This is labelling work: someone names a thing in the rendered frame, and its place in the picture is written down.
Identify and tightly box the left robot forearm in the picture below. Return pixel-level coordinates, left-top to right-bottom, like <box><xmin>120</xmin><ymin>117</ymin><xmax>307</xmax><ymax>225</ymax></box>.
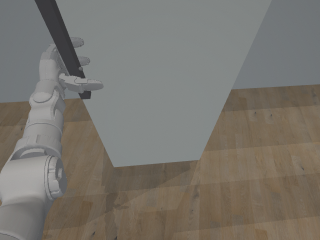
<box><xmin>0</xmin><ymin>80</ymin><xmax>66</xmax><ymax>202</ymax></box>

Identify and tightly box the left robot hand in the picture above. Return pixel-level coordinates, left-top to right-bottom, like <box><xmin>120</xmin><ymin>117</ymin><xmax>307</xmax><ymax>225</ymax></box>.
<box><xmin>39</xmin><ymin>37</ymin><xmax>104</xmax><ymax>94</ymax></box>

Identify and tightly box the handle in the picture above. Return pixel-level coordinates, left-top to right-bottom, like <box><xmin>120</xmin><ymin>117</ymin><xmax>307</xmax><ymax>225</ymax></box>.
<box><xmin>35</xmin><ymin>0</ymin><xmax>91</xmax><ymax>100</ymax></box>

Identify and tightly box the left robot upper arm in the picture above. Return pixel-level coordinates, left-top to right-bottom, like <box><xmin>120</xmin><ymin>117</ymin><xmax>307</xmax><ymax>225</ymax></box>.
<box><xmin>0</xmin><ymin>155</ymin><xmax>67</xmax><ymax>240</ymax></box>

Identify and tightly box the fridge door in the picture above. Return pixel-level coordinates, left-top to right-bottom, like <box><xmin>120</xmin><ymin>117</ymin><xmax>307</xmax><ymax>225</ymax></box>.
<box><xmin>55</xmin><ymin>0</ymin><xmax>272</xmax><ymax>167</ymax></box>

